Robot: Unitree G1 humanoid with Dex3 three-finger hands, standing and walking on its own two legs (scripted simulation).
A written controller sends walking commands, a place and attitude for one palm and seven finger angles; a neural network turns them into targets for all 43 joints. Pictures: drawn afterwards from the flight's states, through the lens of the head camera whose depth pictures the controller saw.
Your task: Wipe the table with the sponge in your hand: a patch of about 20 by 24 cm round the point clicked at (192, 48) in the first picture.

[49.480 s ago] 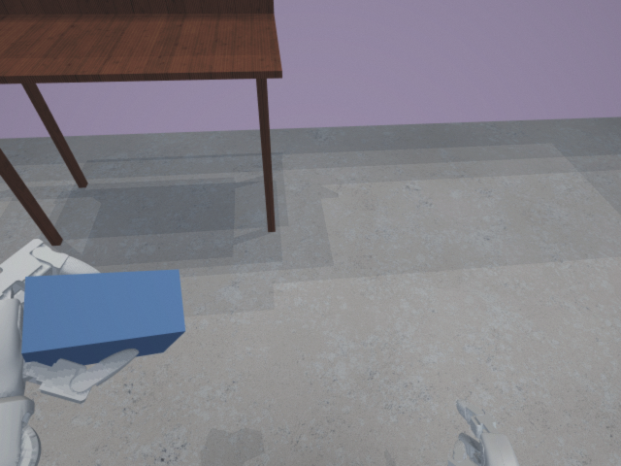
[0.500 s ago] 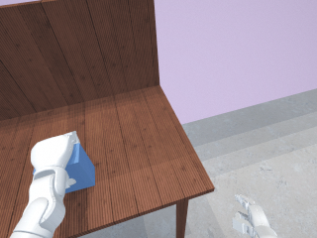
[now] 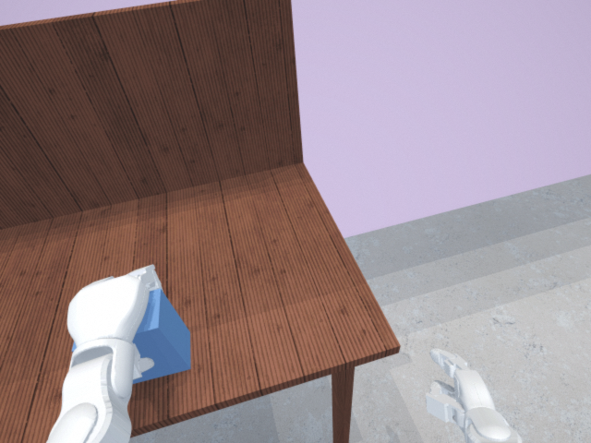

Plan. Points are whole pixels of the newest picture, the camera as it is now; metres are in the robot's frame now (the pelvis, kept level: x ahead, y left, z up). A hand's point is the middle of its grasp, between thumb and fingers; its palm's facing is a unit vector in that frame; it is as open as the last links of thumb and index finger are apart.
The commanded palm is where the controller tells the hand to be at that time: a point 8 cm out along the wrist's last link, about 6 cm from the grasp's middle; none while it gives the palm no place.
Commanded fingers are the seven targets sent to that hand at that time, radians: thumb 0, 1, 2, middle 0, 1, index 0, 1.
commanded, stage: lift the sponge slowly off the table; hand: left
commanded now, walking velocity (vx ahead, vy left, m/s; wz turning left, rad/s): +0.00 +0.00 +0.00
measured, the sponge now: (145, 347) +0.23 +0.26 +0.02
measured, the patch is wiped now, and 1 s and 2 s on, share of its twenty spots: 1.00 1.00 1.00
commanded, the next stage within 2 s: none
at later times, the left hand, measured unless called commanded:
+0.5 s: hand (129, 335) +0.21 +0.25 +0.08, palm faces +0.03 -0.13 -0.99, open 10.1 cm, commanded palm +0.18 +0.25 +0.14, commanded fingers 0.00 0.10 1.30 -1.20 -1.60 -1.20 -1.60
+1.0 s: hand (116, 319) +0.22 +0.26 +0.11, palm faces +0.07 -0.12 -0.99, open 10.1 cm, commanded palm +0.19 +0.26 +0.18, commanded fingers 0.00 0.10 1.30 -1.20 -1.60 -1.20 -1.60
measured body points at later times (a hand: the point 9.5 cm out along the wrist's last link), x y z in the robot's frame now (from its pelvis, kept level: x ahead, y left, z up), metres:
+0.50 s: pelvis -0.01 -0.01 +0.00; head -0.04 -0.05 +0.45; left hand +0.21 +0.26 +0.13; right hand +0.24 -0.21 -0.07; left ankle +0.00 +0.10 -0.74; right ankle -0.02 -0.11 -0.74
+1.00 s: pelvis -0.02 -0.01 +0.00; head -0.05 -0.05 +0.45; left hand +0.21 +0.26 +0.16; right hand +0.24 -0.20 -0.07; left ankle +0.00 +0.10 -0.74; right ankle -0.02 -0.11 -0.74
